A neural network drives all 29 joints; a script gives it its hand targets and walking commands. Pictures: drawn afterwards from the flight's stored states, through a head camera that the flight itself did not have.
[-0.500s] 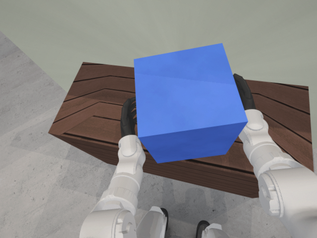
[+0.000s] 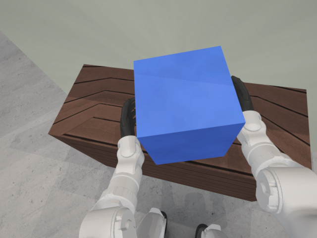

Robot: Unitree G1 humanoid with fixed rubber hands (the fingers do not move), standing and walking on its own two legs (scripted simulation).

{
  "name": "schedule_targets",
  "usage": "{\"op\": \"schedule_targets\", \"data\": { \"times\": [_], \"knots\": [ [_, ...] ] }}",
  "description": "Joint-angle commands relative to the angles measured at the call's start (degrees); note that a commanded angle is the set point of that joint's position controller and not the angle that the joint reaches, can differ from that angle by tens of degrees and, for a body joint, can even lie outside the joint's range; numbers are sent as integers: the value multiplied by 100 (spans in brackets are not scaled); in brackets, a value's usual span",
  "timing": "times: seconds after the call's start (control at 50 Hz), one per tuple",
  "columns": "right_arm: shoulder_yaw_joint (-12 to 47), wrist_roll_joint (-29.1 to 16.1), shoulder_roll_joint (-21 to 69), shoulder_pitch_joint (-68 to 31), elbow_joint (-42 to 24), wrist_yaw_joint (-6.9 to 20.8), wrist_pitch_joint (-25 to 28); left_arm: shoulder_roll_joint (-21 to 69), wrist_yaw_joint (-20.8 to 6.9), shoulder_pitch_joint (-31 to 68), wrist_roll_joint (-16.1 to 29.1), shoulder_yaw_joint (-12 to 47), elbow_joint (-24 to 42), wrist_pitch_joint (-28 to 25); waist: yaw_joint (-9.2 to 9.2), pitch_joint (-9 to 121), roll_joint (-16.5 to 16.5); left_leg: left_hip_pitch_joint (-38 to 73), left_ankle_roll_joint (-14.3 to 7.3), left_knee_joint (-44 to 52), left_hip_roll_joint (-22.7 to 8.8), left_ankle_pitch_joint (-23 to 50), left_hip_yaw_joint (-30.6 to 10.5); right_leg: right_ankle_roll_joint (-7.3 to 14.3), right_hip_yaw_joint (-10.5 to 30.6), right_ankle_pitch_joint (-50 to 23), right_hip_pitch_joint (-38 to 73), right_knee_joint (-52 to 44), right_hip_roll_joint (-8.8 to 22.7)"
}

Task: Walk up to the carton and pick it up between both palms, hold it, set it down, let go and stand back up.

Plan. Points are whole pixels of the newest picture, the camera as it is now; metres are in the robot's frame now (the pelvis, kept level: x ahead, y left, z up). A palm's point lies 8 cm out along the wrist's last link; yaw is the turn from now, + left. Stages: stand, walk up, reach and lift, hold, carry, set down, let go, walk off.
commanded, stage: reach and lift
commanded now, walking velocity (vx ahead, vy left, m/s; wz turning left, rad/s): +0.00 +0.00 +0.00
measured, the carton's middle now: (183, 113) +0.44 +0.05 -0.03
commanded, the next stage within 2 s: none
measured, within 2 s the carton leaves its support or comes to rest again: leaves its support in 1.62 s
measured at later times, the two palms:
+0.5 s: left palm (129, 130) +0.36 +0.19 -0.02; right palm (242, 106) +0.47 -0.09 -0.01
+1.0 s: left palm (129, 131) +0.36 +0.19 -0.03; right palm (242, 107) +0.46 -0.09 -0.01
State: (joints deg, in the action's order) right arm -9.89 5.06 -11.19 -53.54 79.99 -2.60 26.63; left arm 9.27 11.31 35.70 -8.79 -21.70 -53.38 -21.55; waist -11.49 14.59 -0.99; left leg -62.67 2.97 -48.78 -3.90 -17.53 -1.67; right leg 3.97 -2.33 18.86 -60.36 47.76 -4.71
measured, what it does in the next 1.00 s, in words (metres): stands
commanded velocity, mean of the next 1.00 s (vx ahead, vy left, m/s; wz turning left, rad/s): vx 0.00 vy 0.00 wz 0.00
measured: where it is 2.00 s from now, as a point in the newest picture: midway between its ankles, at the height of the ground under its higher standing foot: outside the picture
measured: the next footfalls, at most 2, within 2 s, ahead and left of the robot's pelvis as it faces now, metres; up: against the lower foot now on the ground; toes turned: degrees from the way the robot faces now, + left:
none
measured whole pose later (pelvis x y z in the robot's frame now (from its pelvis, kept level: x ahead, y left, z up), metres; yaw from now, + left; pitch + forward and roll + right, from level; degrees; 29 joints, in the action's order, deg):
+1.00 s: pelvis +0.03 +0.00 +0.03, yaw +1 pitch +35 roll -1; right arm -17.5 19.9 -8.4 -49.8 84.1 -6.2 42.6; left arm 10.5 9.6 31.0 -13.9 -29.1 -57.9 -37.4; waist -7.5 14.2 -0.6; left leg -56.8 2.4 -34.4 -3.6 -12.3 -0.8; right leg 3.6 -2.6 13.5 -53.7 32.4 -4.1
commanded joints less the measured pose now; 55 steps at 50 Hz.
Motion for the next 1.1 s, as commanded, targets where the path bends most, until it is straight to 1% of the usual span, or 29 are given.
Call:
{"op": "schedule_targets", "data": {
  "times": [0.0, 0.04, 0.06, 0.08, 0.14, 0.18, 0.2, 0.22, 0.24, 0.3, 0.32, 0.34, 0.36, 0.42, 0.48, 0.5, 0.52, 0.54, 0.6, 0.64, 0.66, 0.68, 0.72, 0.76, 0.86, 0.98, 1.02, 1.08],
  "knots": [
    [397, 1037, 2910, -3159, -773, 590, 604, 2328, -412, 2799, -603, 1192, 667, -435, 164, 4489, 1062, 2011, -51, 350, 384, 2256, 785, -506, 93, -3145, 3770, -539, 129],
    [132, 1513, 3366, -2896, -460, 679, 760, 2669, -524, 2866, -788, 1274, 509, -536, 259, 4410, 1028, 2130, -76, 454, 369, 2196, 840, -464, 52, -3078, 3736, -607, 138],
    [57, 1655, 3438, -2808, -387, 689, 840, 2682, -527, 2797, -862, 1229, 459, -587, 238, 4368, 1018, 2150, -101, 482, 361, 2231, 861, -456, 44, -3124, 3750, -622, 137],
    [13, 1730, 3481, -2728, -308, 680, 901, 2657, -526, 2720, -900, 1163, 415, -638, 224, 4241, 1058, 2147, -129, 520, 358, 2282, 867, -464, 51, -3225, 3831, -648, 138],
    [-87, 1847, 3467, -2525, -65, 657, 997, 2566, -516, 2526, -1001, 1045, 316, -739, 231, 3955, 1005, 2122, -170, 694, 355, 2363, 858, -463, 69, -3251, 3963, -771, 151],
    [-46, 1850, 3437, -2424, -10, 666, 1067, 2554, -495, 2348, -1027, 1024, 277, -816, 200, 3916, 949, 2205, -163, 743, 345, 2524, 845, -449, 51, -3331, 3931, -822, 128],
    [-59, 1869, 3415, -2355, 51, 658, 1095, 2562, -485, 2277, -1051, 1039, 241, -850, 231, 3882, 918, 2267, -149, 754, 339, 2592, 837, -434, 33, -3369, 3884, -854, 114],
    [-7, 1861, 3435, -2325, 47, 658, 1123, 2552, -476, 2211, -1056, 999, 207, -890, 184, 3862, 929, 2254, -157, 763, 338, 2646, 838, -431, 35, -3389, 3891, -876, 108],
    [-24, 1895, 3416, -2289, 93, 644, 1150, 2571, -482, 2156, -1057, 1042, 156, -919, 250, 3820, 936, 2263, -156, 773, 339, 2662, 827, -443, 24, -3465, 3907, -891, 99],
    [73, 1919, 3499, -2196, 151, 616, 1239, 2611, -511, 2022, -1092, 1022, 39, -1024, 242, 3710, 917, 2195, -167, 828, 344, 2710, 810, -470, 42, -3726, 3990, -905, 130],
    [80, 1936, 3537, -2148, 160, 604, 1290, 2665, -520, 2006, -1086, 1091, 34, -1069, 290, 3745, 864, 2255, -146, 841, 339, 2804, 788, -467, 14, -3852, 3966, -909, 123],
    [130, 1938, 3566, -2101, 186, 599, 1334, 2705, -525, 1925, -1100, 1102, -27, -1104, 280, 3736, 817, 2276, -139, 845, 340, 2903, 777, -457, 13, -3989, 3968, -917, 127],
    [143, 1967, 3586, -2033, 247, 579, 1353, 2711, -546, 1871, -1125, 1080, -101, -1126, 323, 3642, 850, 2269, -144, 873, 344, 2911, 764, -474, 19, -4148, 4000, -930, 142],
    [273, 1987, 3685, -1857, 288, 543, 1464, 2729, -593, 1699, -1192, 1034, -258, -1214, 315, 3497, 796, 2175, -158, 983, 338, 2945, 730, -495, 50, -4512, 4086, -936, 209],
    [329, 2040, 3767, -1695, 319, 507, 1576, 2786, -628, 1582, -1226, 1083, -400, -1303, 384, 3496, 723, 2190, -159, 1051, 323, 3045, 686, -502, 49, -4813, 4076, -969, 251],
    [344, 2063, 3768, -1658, 350, 505, 1596, 2783, -635, 1563, -1226, 1078, -444, -1330, 392, 3483, 742, 2155, -169, 1088, 317, 3001, 680, -499, 46, -4800, 4073, -992, 259],
    [345, 2075, 3788, -1581, 390, 502, 1609, 2798, -634, 1537, -1247, 1081, -448, -1357, 415, 3453, 689, 2220, -155, 1126, 304, 3058, 657, -494, 28, -4854, 4053, -1014, 261],
    [373, 2085, 3780, -1568, 413, 506, 1627, 2808, -634, 1500, -1265, 1060, -491, -1372, 395, 3432, 681, 2237, -152, 1135, 294, 3120, 654, -481, 19, -4850, 4024, -1032, 252],
    [406, 2092, 3754, -1459, 448, 505, 1675, 2834, -637, 1384, -1269, 1120, -574, -1418, 434, 3411, 644, 2413, -133, 1172, 268, 3269, 624, -450, -32, -4840, 3884, -1131, 220],
    [430, 2109, 3730, -1441, 462, 505, 1694, 2852, -641, 1346, -1251, 1123, -630, -1448, 428, 3417, 688, 2406, -146, 1212, 261, 3224, 609, -446, -36, -4792, 3851, -1175, 220],
    [423, 2127, 3738, -1408, 473, 504, 1700, 2864, -645, 1363, -1247, 1144, -629, -1465, 455, 3445, 662, 2426, -141, 1233, 254, 3212, 603, -440, -44, -4752, 3817, -1197, 226],
    [431, 2143, 3716, -1419, 487, 514, 1706, 2866, -651, 1338, -1253, 1115, -698, -1472, 433, 3423, 658, 2417, -143, 1245, 252, 3199, 604, -435, -42, -4730, 3805, -1210, 230],
    [414, 2179, 3703, -1436, 493, 512, 1727, 2888, -660, 1361, -1253, 1130, -718, -1489, 459, 3443, 697, 2453, -144, 1265, 246, 3173, 605, -438, -66, -4694, 3778, -1236, 217],
    [393, 2213, 3681, -1477, 476, 510, 1763, 2903, -653, 1379, -1270, 1128, -723, -1509, 445, 3535, 685, 2435, -149, 1277, 249, 3161, 611, -440, -82, -4680, 3792, -1235, 203],
    [405, 2323, 3688, -1547, 439, 479, 1913, 3004, -659, 1476, -1249, 1182, -693, -1589, 487, 3804, 759, 2426, -146, 1275, 237, 3227, 612, -470, -116, -4954, 3866, -1187, 193],
    [499, 2442, 3708, -1644, 360, 405, 2144, 3101, -695, 1501, -1269, 1226, -748, -1638, 539, 4061, 811, 2271, -154, 1364, 252, 3228, 604, -523, -114, -5575, 4130, -1133, 250],
    [497, 2487, 3662, -1643, 396, 396, 2195, 3152, -699, 1522, -1288, 1270, -712, -1632, 590, 4139, 796, 2331, -136, 1391, 241, 3285, 583, -518, -148, -5646, 4088, -1141, 237],
    [545, 2513, 3649, -1647, 391, 390, 2249, 3183, -709, 1549, -1320, 1262, -670, -1619, 576, 4221, 814, 2359, -145, 1477, 236, 3259, 579, -521, -149, -5718, 4146, -1190, 253]
  ]
}}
